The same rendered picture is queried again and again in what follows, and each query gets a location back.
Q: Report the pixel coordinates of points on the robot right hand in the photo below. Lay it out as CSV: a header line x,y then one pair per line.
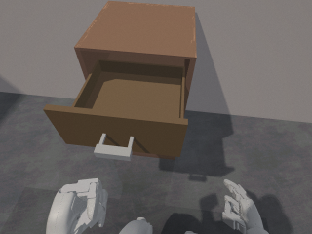
x,y
242,215

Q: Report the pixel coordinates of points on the handle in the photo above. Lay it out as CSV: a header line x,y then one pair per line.
x,y
114,152

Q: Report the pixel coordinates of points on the drawer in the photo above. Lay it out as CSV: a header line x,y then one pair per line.
x,y
124,99

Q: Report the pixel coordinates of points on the cabinet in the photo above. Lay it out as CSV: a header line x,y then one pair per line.
x,y
144,33

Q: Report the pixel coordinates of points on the robot left thigh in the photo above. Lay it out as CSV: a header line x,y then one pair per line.
x,y
137,227

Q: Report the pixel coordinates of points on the robot left hand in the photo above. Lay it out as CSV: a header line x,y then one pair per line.
x,y
86,199

